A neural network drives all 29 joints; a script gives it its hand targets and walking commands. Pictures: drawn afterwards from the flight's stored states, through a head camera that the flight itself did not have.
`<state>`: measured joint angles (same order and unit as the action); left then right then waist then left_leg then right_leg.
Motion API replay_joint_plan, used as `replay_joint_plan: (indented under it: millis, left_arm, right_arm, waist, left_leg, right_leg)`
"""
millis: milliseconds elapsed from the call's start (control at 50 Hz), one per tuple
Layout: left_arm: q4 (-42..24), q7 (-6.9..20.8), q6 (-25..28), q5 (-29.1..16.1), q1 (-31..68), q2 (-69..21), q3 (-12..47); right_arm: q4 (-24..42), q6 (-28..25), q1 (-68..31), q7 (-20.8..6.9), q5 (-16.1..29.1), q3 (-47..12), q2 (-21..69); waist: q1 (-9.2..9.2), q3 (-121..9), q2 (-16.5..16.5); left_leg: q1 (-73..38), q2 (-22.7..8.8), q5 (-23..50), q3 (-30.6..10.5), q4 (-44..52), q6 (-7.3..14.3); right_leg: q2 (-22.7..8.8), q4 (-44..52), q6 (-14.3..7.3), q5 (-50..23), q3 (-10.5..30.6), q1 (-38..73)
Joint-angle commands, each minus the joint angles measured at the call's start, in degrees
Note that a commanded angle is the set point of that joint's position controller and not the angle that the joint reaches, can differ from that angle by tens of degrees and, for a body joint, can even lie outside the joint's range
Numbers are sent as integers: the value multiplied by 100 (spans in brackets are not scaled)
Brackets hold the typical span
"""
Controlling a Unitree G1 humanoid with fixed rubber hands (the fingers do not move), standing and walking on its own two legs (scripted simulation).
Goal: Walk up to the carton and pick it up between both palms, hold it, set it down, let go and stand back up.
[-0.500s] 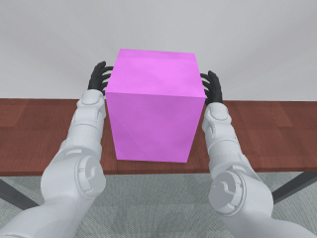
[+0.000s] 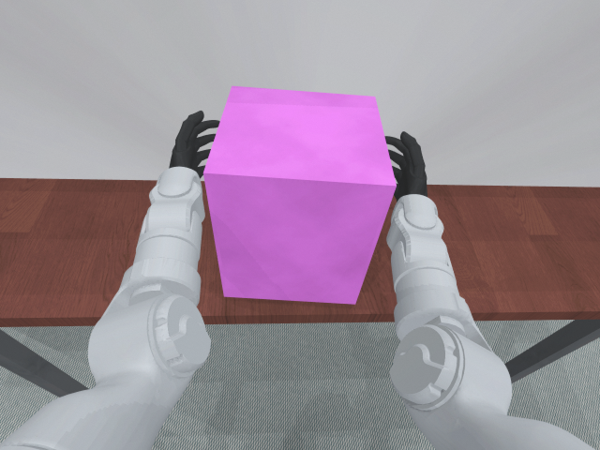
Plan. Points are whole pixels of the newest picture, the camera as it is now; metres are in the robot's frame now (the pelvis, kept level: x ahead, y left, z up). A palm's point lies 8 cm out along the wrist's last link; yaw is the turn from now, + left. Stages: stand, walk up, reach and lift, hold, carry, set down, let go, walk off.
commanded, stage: set down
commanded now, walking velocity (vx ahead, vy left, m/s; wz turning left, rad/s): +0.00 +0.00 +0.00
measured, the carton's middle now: (296, 200) +0.46 +0.05 +0.06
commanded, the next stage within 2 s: none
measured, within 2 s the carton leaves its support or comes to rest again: neither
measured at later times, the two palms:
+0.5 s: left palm (186, 173) +0.43 +0.20 +0.13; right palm (409, 195) +0.43 -0.10 +0.12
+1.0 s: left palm (187, 175) +0.43 +0.20 +0.12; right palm (408, 196) +0.43 -0.10 +0.12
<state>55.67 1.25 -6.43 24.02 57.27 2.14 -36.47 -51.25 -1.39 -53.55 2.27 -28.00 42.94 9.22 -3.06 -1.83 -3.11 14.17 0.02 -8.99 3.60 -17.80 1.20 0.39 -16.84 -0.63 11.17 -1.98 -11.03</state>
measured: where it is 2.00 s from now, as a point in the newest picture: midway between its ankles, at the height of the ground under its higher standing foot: outside the picture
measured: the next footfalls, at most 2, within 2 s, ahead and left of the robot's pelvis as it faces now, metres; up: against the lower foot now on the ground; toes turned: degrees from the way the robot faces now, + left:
none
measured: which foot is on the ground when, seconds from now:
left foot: down 0.00-1.00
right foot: down 0.00-1.00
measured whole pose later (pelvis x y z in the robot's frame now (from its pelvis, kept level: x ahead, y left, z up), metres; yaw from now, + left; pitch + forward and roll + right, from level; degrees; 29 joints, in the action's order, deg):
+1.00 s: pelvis +0.00 +0.00 +0.00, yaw +0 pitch +5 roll +0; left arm 49.5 4.9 -5.7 29.9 56.9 -1.0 -43.0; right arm -44.2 -1.2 -53.3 -0.9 -33.4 46.1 12.9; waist -3.0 1.2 -3.6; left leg 12.9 -0.1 -7.9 5.2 -16.1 1.4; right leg -0.3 -16.6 -0.5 10.8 -3.3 -10.5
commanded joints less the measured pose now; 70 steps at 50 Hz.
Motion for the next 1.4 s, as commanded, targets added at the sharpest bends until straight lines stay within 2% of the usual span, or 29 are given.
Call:
replay_joint_plan:
  millis: [0, 800, 960, 1020, 1060, 1100, 1140, 1200, 1280, 1320, 1380]
  left_arm:
    - [7, 566, 31, 30, 3121, -2161, 975]
    - [-262, 747, -24, 624, 2384, -2078, 383]
    - [-302, 674, -3, 658, 2495, -1861, 262]
    - [-305, 558, 53, 638, 2507, -1413, 176]
    - [-295, 388, 146, 548, 2507, -802, 132]
    - [-349, 105, 357, 249, 2541, 5, 338]
    - [-221, -297, 607, -421, 2860, 671, 956]
    - [281, -751, 794, -1599, 3510, 1170, 1930]
    - [1000, -911, 1000, -2651, 4000, 1731, 2768]
    - [1333, -882, 1087, -2965, 4063, 1999, 3025]
    - [1751, -745, 1145, -3187, 3957, 2260, 3202]
  right_arm:
    - [-26, -209, -3404, -843, -98, -1344, 2141]
    - [224, 64, -2300, -885, -528, -967, 2156]
    - [266, 127, -2345, -885, -723, -756, 1897]
    - [229, 152, -2246, -807, -735, -641, 1481]
    - [206, 135, -2165, -673, -619, -582, 887]
    - [281, 60, -2166, -458, -255, -759, 39]
    - [274, 24, -2531, -166, 530, -1236, -630]
    - [-324, 116, -3008, 140, 1512, -1975, -1138]
    - [-769, 101, -3431, 382, 2389, -2589, -1803]
    - [-934, 71, -3541, 464, 2753, -2835, -2094]
    - [-1247, 8, -3613, 531, 3155, -3149, -2472]
  waist:
    - [-59, -2882, 454]
    - [31, -2019, 428]
    - [-60, -2097, 434]
    - [-78, -2133, 412]
    - [-102, -2221, 391]
    - [-132, -2517, 449]
    - [-101, -2998, 578]
    - [13, -3931, 704]
    - [-33, -4953, 782]
    - [-54, -5216, 747]
    - [-87, -5241, 703]
  left_leg:
    - [-1778, -67, 3049, 464, -301, -184]
    - [-1926, -24, 2766, 445, -125, 27]
    - [-2096, -24, 2849, 525, -229, -50]
    - [-2088, -21, 2922, 552, -271, -76]
    - [-2036, -18, 3031, 580, -322, -99]
    - [-1950, 8, 3180, 571, -422, -125]
    - [-1668, -12, 3238, 471, -600, -191]
    - [-1119, -129, 2992, 255, -811, -212]
    - [-1151, -212, 3233, 7, -1235, -345]
    - [-1326, -247, 3552, -102, -1482, -405]
    - [-1392, -276, 3869, -189, -1653, -472]
  right_leg:
    - [61, 21, 421, -1401, -462, 593]
    - [50, 245, 516, -695, -584, 44]
    - [77, 276, 536, -606, -544, -125]
    - [89, 261, 536, -585, -510, -173]
    - [103, 242, 520, -598, -462, -229]
    - [144, 236, 476, -725, -407, -247]
    - [255, 210, 353, -970, -306, -485]
    - [285, 42, 108, -1309, -120, -799]
    - [221, -189, -28, -1552, -106, -1126]
    - [214, -273, -34, -1692, -141, -1370]
    - [215, -389, -13, -1923, -173, -1506]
